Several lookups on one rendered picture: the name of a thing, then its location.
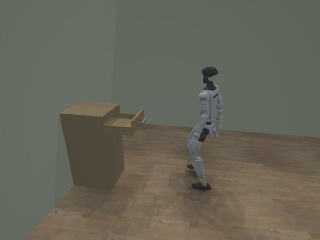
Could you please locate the robot right hand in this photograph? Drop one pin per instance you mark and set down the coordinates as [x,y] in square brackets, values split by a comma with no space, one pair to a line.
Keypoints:
[214,128]

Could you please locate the left robot forearm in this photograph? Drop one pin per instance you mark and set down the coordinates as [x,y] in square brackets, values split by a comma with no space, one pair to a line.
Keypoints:
[200,127]

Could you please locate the right robot forearm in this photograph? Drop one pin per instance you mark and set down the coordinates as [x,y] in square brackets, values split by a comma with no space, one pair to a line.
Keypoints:
[218,116]

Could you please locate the humanoid robot head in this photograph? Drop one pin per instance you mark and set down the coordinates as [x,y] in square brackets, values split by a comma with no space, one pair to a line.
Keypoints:
[209,72]

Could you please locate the drawer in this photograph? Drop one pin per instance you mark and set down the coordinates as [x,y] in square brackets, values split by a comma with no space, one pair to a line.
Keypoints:
[123,123]

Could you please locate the robot left hand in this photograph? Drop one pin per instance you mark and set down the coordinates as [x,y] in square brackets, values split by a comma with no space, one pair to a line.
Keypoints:
[192,143]

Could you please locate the left robot upper arm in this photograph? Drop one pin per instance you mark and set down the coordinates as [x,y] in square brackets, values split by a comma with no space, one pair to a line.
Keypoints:
[204,97]

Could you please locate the robot left foot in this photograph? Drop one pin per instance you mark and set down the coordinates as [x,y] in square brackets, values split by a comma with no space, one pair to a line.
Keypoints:
[200,186]

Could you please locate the right robot upper arm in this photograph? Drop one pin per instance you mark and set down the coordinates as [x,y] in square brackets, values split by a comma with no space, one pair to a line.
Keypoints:
[219,100]

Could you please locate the cabinet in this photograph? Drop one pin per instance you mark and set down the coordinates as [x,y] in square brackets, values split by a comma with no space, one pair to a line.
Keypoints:
[96,158]

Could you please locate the handle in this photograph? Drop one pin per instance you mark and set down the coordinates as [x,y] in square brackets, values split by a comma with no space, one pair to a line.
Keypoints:
[144,120]

